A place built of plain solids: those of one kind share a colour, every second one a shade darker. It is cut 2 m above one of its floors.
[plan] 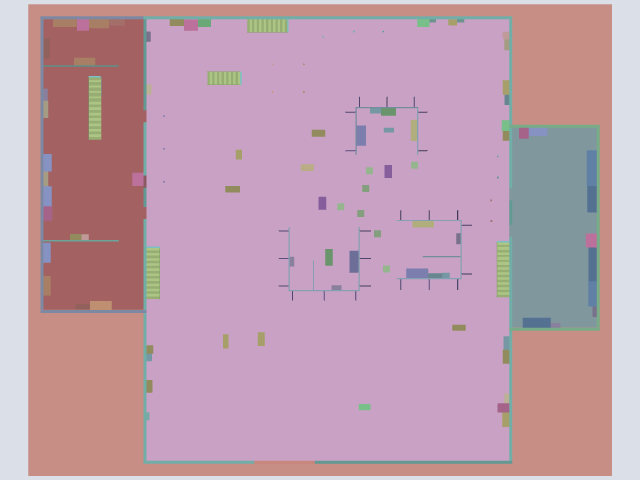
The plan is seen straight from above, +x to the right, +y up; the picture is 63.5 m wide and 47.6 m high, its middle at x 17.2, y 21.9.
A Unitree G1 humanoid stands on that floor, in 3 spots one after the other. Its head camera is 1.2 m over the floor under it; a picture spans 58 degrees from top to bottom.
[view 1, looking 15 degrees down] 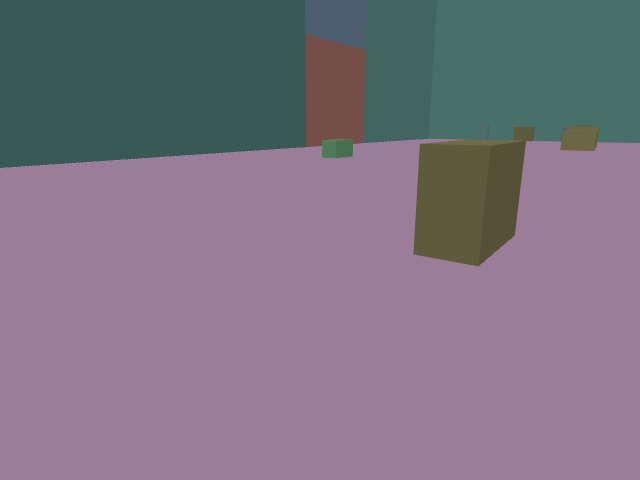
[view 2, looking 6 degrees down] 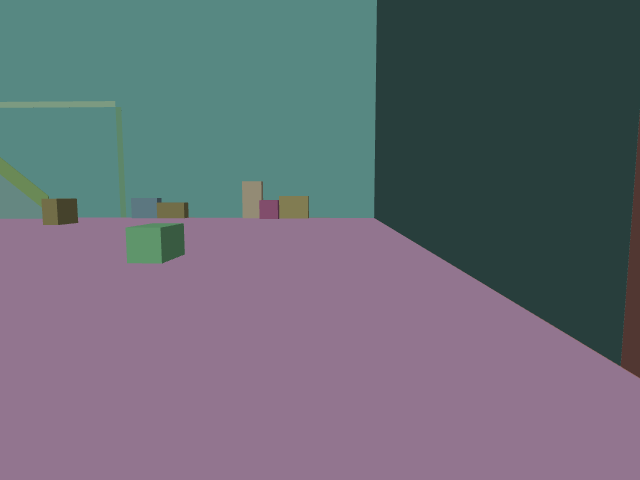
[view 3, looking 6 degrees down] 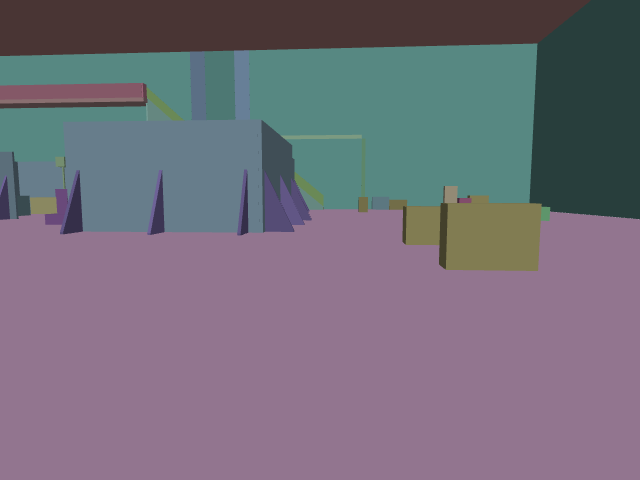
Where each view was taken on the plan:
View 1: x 35.37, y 14.49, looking -144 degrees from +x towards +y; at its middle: floor_bay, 4.64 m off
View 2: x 13.69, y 2.00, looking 2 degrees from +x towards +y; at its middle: floor_bay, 11.48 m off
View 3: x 0.64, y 14.08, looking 4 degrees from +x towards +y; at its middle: floor_bay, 11.48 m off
